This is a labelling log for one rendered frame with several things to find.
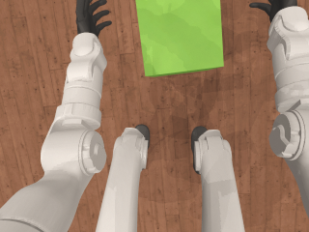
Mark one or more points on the left robot hand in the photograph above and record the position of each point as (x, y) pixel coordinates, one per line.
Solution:
(86, 22)

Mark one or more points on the left robot foot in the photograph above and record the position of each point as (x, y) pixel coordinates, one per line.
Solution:
(145, 131)

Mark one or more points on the robot right upper arm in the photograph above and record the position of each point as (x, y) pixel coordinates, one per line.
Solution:
(289, 139)

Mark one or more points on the robot left upper arm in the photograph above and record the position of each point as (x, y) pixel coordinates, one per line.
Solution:
(70, 158)

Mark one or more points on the right robot thigh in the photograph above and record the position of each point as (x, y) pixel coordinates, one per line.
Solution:
(221, 211)

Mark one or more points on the robot right forearm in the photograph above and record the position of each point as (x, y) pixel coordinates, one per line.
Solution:
(288, 43)

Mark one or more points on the right robot hand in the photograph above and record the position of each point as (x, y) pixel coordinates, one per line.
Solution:
(275, 7)

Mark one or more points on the robot left forearm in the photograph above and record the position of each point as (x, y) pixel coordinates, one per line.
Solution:
(79, 109)

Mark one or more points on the carton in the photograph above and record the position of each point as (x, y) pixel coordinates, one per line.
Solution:
(180, 36)

